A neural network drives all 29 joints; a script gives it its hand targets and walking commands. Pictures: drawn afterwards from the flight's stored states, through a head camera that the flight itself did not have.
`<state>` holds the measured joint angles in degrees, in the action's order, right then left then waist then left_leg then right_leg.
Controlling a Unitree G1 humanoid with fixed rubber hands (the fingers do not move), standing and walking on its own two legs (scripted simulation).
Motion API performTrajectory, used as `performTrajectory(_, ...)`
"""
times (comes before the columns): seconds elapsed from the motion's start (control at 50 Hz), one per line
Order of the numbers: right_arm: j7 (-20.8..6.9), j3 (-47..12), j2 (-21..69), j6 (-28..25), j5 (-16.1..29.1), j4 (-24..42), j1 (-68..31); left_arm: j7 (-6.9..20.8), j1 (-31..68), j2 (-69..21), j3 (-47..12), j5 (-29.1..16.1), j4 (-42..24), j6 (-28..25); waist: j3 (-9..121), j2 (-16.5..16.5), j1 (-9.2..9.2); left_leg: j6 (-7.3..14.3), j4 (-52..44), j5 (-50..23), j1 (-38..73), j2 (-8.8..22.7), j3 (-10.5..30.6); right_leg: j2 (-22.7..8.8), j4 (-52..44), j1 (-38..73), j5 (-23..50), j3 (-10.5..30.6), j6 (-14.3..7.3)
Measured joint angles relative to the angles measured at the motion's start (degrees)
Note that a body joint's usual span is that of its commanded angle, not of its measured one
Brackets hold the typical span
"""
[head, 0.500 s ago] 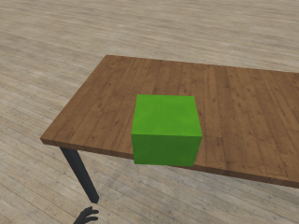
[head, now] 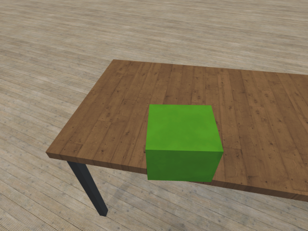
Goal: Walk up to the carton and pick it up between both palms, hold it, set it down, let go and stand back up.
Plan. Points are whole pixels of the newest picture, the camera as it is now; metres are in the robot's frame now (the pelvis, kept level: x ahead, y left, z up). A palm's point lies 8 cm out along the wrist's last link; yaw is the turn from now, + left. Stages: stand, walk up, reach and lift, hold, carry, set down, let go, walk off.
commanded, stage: stand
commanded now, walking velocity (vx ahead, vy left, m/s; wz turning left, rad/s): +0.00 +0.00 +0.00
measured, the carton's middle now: (179, 142) +0.40 -0.04 +0.01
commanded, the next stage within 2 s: none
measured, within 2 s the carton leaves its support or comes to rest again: neither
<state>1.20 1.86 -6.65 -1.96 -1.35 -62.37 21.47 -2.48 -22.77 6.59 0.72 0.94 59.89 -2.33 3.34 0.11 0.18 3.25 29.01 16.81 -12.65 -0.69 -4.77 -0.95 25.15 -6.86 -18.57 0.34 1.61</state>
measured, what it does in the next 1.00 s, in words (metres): stands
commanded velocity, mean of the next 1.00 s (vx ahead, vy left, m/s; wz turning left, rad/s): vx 0.00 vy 0.00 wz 0.00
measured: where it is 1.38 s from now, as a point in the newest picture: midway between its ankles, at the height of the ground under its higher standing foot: outside the picture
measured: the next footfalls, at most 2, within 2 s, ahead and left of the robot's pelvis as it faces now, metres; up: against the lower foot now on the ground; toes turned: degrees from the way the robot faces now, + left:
none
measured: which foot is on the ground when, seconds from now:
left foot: down 0.00-1.00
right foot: down 0.00-1.00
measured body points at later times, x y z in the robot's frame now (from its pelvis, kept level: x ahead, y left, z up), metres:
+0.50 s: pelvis -0.02 +0.02 +0.00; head -0.03 +0.03 +0.45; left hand -0.07 +0.21 -0.17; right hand -0.07 -0.17 -0.16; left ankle -0.01 +0.08 -0.74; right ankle -0.06 -0.14 -0.74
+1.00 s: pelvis -0.04 +0.02 +0.00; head -0.04 +0.02 +0.45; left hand -0.10 +0.21 -0.16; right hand -0.08 -0.17 -0.16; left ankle -0.01 +0.08 -0.74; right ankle -0.06 -0.14 -0.74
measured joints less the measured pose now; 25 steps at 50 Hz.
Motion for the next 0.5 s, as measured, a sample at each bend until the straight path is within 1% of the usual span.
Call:
performTrajectory(0.24,0.7,-1.3,1.5,0.4,0.2,-2.3,0.1,-0.4,0.8,-1.9,-0.8,-0.2,5.9,1.2,-1.7,-0.1,-0.22,1.1,-0.7,-0.6,1.2,-1.2,-0.6,-1.2,0.2,0.7,0.3,0.5,1.1)
performTrajectory(0.5,0.9,-1.8,1.7,0.8,0.4,-3.4,0.9,-0.4,1.3,-2.3,-1.3,-0.3,8.8,2.0,-2.5,-0.3,-0.69,2.0,-2.3,-2.4,1.3,-2.2,-1.3,-2.3,0.4,-0.1,1.4,1.2,2.0)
